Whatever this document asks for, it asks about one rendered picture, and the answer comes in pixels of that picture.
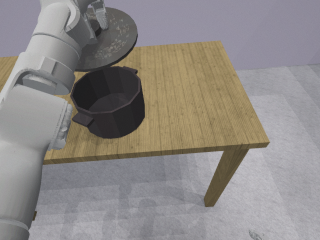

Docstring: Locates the left robot hand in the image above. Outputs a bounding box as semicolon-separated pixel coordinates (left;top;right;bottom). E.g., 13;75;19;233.
84;0;109;45

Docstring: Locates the pot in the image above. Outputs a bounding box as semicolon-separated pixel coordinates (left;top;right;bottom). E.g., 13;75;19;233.
70;66;145;139

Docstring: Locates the table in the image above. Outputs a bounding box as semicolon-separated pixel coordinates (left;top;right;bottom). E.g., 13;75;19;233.
0;40;270;221

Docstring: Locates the right robot hand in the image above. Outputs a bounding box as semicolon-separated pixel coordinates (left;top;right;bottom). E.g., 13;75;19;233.
249;229;271;240

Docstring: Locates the robot left upper arm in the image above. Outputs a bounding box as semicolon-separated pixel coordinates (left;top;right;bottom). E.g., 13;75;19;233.
0;84;73;240

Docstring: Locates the knob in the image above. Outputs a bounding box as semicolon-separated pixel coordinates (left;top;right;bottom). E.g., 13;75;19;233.
89;19;102;37

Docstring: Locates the robot left forearm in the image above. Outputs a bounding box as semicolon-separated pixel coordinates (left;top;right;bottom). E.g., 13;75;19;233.
0;0;91;113

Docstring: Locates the lid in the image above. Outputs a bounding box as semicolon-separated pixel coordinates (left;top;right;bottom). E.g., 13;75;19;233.
75;7;138;72

